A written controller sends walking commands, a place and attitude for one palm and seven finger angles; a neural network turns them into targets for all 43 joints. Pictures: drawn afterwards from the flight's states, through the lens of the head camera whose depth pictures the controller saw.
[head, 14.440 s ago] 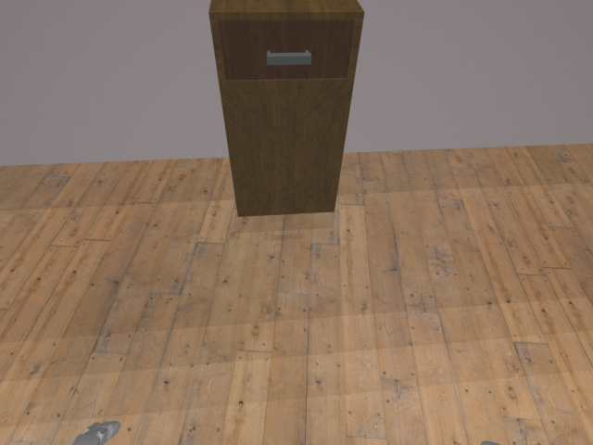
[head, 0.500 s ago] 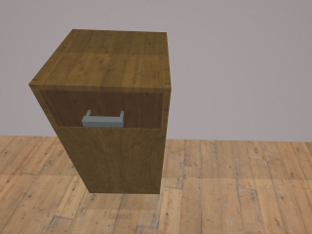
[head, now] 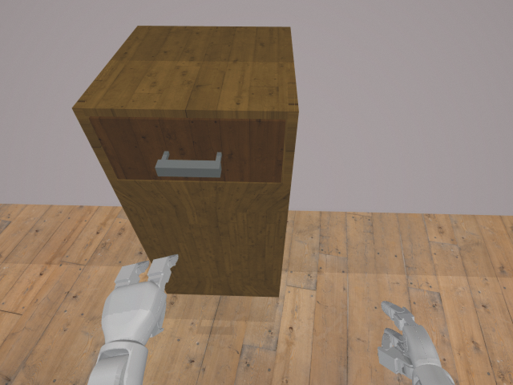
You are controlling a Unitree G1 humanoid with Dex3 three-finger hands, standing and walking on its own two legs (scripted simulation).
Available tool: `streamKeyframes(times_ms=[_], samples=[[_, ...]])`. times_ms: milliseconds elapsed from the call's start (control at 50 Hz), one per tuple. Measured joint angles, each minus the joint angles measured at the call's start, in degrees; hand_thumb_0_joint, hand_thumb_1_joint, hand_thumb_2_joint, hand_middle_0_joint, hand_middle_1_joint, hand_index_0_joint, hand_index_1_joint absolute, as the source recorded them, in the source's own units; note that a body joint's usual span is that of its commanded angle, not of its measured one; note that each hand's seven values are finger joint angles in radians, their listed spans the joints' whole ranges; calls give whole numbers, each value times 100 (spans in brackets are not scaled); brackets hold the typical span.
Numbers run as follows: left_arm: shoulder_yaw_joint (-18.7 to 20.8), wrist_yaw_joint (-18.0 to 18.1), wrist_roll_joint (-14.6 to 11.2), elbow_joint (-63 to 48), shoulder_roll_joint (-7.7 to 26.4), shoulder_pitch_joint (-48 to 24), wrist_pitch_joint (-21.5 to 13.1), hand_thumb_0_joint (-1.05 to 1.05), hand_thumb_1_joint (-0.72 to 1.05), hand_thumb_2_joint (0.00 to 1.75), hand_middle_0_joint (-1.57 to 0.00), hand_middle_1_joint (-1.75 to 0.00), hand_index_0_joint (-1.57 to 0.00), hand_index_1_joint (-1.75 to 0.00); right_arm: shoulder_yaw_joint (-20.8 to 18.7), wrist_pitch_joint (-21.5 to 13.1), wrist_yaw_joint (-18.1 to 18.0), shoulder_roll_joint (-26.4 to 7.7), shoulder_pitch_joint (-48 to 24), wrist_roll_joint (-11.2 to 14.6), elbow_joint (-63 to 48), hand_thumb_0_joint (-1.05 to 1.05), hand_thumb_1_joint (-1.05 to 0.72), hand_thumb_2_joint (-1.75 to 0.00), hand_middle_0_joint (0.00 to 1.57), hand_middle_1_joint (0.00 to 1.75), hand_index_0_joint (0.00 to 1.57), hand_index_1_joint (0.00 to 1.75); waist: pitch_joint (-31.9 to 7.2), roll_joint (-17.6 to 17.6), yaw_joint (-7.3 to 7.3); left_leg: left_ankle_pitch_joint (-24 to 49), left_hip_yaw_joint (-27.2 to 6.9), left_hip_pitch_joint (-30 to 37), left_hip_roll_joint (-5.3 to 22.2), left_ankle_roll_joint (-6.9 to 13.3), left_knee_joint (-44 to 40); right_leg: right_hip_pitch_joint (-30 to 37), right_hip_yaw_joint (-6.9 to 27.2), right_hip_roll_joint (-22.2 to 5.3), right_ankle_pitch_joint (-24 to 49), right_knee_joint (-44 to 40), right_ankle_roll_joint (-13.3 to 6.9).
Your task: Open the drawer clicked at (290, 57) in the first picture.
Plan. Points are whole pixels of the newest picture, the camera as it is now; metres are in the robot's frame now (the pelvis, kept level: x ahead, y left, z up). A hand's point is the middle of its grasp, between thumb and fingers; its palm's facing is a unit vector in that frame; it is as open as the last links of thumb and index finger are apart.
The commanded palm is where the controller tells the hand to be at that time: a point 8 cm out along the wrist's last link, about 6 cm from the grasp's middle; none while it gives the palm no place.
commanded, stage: raise the hand with hooked fingers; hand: left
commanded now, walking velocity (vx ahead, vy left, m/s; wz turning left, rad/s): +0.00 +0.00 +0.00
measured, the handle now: (190, 161) +0.55 +0.21 +0.02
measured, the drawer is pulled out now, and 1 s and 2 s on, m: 0.00 0.00 0.00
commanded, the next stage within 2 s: move the hooked fingers above the handle in 1.50 s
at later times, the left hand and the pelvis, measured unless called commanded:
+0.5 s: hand (136, 274) +0.27 +0.22 +0.03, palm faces -0.03 -0.13 -0.99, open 11.4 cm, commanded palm +0.25 +0.23 +0.10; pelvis +0.04 -0.02 +0.01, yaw +2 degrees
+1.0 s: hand (129, 198) +0.34 +0.24 +0.12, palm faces +0.10 -0.06 -0.99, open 13.7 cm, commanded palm +0.32 +0.24 +0.17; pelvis +0.06 -0.02 +0.03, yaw +4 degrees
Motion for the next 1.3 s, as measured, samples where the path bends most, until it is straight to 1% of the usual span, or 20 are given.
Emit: streamKeyframes(times_ms=[60,80,120,180,240,300,360,420,480,560,620,660,720,820,880,960,1120,1200,1260,1300], samples=[[-53,83,447,-45,141,340,-6,0,56,76,-23,-52,-23,-52,-51,317,10,-17,-92,-86,-226,1,-91,-89,20,30,20,30,79,-90,195,-66,-123,-163,55,-20,197,-74,-129,44,-36,68,-42],[-36,119,533,-109,250,421,-22,0,53,75,-24,-53,-24,-54,-70,385,-2,-12,-118,-129,-264,1,-91,-89,20,30,20,30,88,-94,246,-103,-182,-234,71,-33,292,-104,-186,59,-67,109,-52],[41,225,580,-290,518,456,-107,0,48,72,-25,-56,-25,-57,-93,460,-46,7,-178,-200,-276,1,-91,-90,20,30,20,30,96,-75,319,-194,-323,-385,84,-59,515,-166,-309,83,-158,230,-64],[216,358,438,-575,828,228,-277,0,40,69,-26,-61,-26,-62,-63,431,-103,39,-289,-248,-189,1,-91,-90,20,30,20,30,88,49,359,-345,-513,-557,74,-86,843,-221,-478,92,-287,423,-74],[280,366,212,-724,881,-208,-217,0,33,66,-27,-65,-27,-66,19,394,-120,111,-390,-229,-72,1,-91,-90,20,30,20,30,78,260,305,-437,-626,-566,51,-80,988,-161,-589,73,-378,493,-67],[206,133,29,-669,712,-590,121,0,26,63,-27,-70,-27,-71,132,473,-108,241,-390,-130,15,1,-91,-89,20,30,20,30,71,430,234,-406,-607,-364,37,-72,801,26,-556,68,-343,319,-53],[114,-318,-99,-655,589,-642,418,0,20,61,-27,-74,-27,-75,291,610,-103,373,-235,-8,45,1,-91,-89,20,30,20,30,56,441,189,-286,-466,-4,33,-83,345,279,-389,76,-234,-11,-48],[118,-681,-145,-740,641,-447,402,0,13,58,-27,-79,-27,-79,420,651,-115,422,-15,24,49,1,-91,-89,20,30,20,30,94,380,134,-180,-361,342,42,-115,-78,539,-260,100,-140,-327,-65],[210,-849,-134,-874,782,-240,197,0,7,55,-28,-83,-28,-84,407,640,-139,373,160,-15,97,1,-90,-89,20,30,20,30,210,317,117,-124,-343,587,63,-141,-340,765,-224,131,-81,-572,-91],[408,-775,-124,-1136,974,-124,-94,0,-3,51,-29,-89,-29,-90,215,620,-164,183,260,-90,242,1,-90,-89,20,30,20,30,345,311,160,-104,-399,744,77,-167,-499,960,-266,153,-46,-787,-119],[548,-642,-177,-1262,1045,-215,-194,0,-10,48,-30,-94,-29,-94,44,598,-178,11,240,-98,354,1,-90,-89,20,30,20,30,361,369,187,-107,-455,781,61,-172,-547,1027,-315,140,-54,-864,-119],[602,-599,-235,-1252,1058,-366,-165,0,-14,46,-30,-97,-30,-97,-46,598,-183,-79,186,-68,403,1,-91,-89,20,30,20,30,345,406,192,-101,-481,800,41,-173,-587,1052,-337,123,-63,-897,-116],[597,-696,-330,-1146,1051,-646,18,0,-21,43,-30,-101,-30,-102,-114,621,-196,-147,71,7,422,1,-91,-89,20,30,20,30,315,432,191,-72,-490,869,18,-175,-694,1109,-340,104,-58,-969,-112],[464,-1117,-415,-1092,1115,-1013,268,0,-33,38,-31,-109,-31,-109,-74,673,-209,-117,-117,70,334,1,-91,-90,20,30,19,30,306,413,158,-4,-491,1086,1,-187,-929,1299,-327,95,-19,-1148,-119],[412,-1339,-444,-1180,1192,-1155,259,0,-39,35,-31,-113,-31,-113,-17,706,-207,-68,-197,79,273,1,-91,-90,20,30,19,30,310,407,155,30,-498,1231,-1,-195,-1055,1441,-325,98,10,-1266,-125],[412,-1525,-491,-1209,1319,-1417,242,0,-44,33,-32,-116,-32,-117,56,771,-199,-15,-275,110,242,1,-91,-90,20,30,20,30,330,425,181,75,-524,1378,-2,-204,-1183,1602,-342,101,58,-1410,-130],[466,-2021,-654,-833,1507,-2161,462,0,-48,31,-32,-119,-32,-120,175,912,-203,31,-277,200,285,1,-91,-89,20,30,20,30,426,472,208,214,-618,1507,-25,-201,-1375,1781,-428,82,187,-1651,-125],[514,-2258,-743,-843,1538,-2228,365,0,-49,31,-32,-120,-32,-120,181,939,-181,20,-186,197,304,1,-91,-89,20,30,20,30,431,502,184,263,-624,1537,-34,-186,-1443,1823,-432,76,245,-1742,-109],[552,-2383,-809,-890,1527,-2094,206,0,-49,30,-32,-120,-32,-120,173,950,-150,-5,-111,197,298,1,-91,-89,20,30,20,30,444,502,159,292,-597,1538,-37,-172,-1478,1812,-405,72,281,-1768,-94],[556,-2406,-799,-924,1523,-1991,69,0,-49,30,-32,-120,-32,-120,154,945,-137,-27,-61,185,301,1,-91,-89,20,30,20,30,470,489,156,308,-582,1522,-38,-164,-1484,1790,-391,70,300,-1770,-87]])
